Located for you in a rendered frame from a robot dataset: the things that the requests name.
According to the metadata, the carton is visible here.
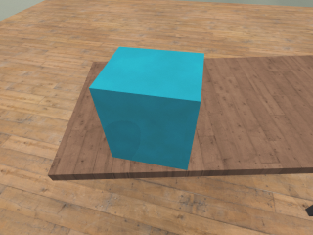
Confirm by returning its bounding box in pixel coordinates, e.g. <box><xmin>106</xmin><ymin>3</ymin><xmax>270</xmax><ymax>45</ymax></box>
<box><xmin>89</xmin><ymin>46</ymin><xmax>204</xmax><ymax>170</ymax></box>

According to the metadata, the table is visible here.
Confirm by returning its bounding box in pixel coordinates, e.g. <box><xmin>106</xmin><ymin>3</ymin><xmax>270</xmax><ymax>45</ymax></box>
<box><xmin>48</xmin><ymin>55</ymin><xmax>313</xmax><ymax>216</ymax></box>

